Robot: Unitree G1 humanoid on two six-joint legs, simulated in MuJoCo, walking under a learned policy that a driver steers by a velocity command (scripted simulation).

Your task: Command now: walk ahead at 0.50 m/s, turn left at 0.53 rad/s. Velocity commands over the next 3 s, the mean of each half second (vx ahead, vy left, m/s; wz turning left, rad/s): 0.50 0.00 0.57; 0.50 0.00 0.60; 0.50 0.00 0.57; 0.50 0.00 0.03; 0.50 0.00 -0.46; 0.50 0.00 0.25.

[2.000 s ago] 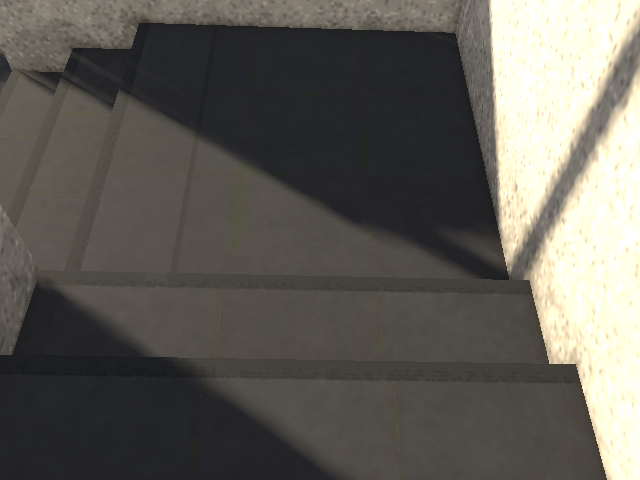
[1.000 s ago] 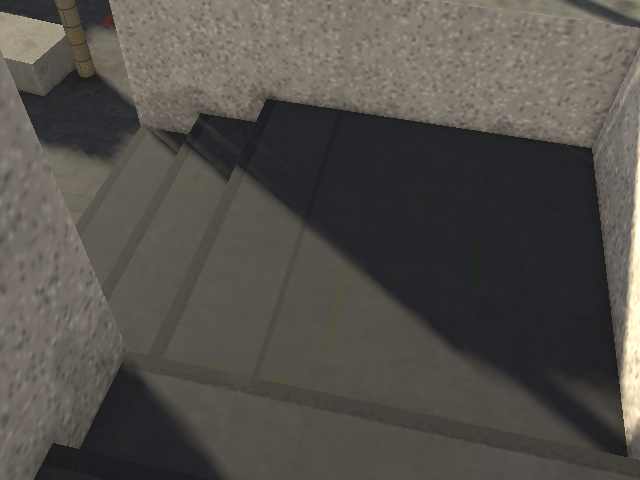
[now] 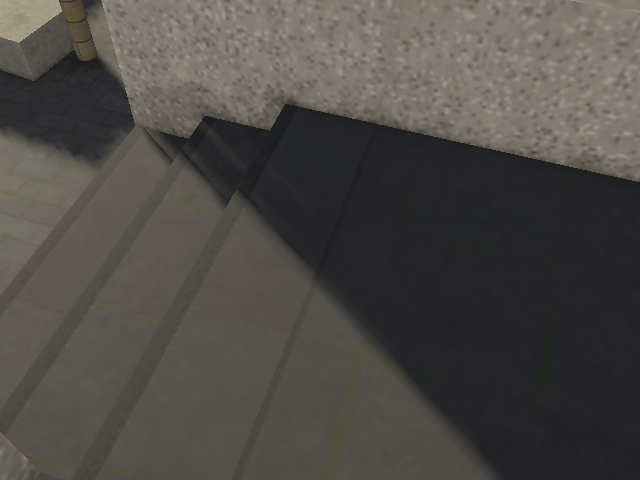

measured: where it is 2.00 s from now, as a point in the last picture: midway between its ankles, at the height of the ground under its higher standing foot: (216, 329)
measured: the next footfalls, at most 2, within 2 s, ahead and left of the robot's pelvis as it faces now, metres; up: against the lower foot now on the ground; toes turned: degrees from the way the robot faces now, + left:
right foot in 0.52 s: +0.47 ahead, -0.11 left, -0.15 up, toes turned +26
left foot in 1.00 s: +0.65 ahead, +0.22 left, -0.15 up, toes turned +37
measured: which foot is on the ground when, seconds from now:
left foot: down 0.00-0.52, up 0.54-0.98, down 1.00-1.00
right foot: up 0.00-0.50, down 0.52-1.00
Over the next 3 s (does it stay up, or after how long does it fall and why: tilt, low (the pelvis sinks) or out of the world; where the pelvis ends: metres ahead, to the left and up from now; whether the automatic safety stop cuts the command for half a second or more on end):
stays up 1.28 0.79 -0.42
